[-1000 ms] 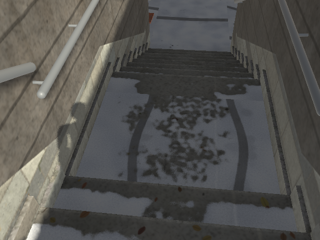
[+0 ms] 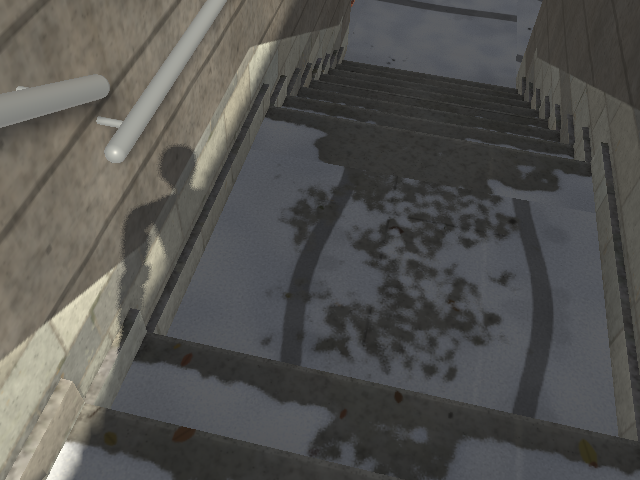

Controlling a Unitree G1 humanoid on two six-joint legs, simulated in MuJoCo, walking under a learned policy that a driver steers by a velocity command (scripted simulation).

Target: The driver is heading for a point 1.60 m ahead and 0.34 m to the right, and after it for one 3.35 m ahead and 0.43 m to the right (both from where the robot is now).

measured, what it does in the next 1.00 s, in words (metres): goes down, turning right: left foot 0.17 m lower, then right foot 0.17 m lower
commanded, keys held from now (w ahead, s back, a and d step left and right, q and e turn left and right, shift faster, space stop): w+e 0.36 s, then e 0.32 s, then no key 0.20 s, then q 0.12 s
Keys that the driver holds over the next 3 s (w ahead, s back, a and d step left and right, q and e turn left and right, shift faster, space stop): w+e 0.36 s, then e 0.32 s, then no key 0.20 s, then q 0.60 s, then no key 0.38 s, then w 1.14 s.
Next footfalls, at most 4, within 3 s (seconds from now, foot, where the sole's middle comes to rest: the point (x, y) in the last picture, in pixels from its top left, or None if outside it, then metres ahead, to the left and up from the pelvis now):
0.02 left None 0.16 0.15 -0.84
0.62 right None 0.45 -0.10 -1.00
1.10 left None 0.46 0.10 -1.00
1.52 right None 0.45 -0.10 -1.00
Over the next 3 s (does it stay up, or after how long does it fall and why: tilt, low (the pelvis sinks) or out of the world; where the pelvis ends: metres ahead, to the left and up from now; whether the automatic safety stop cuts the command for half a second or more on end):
stays up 0.89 -0.18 -0.44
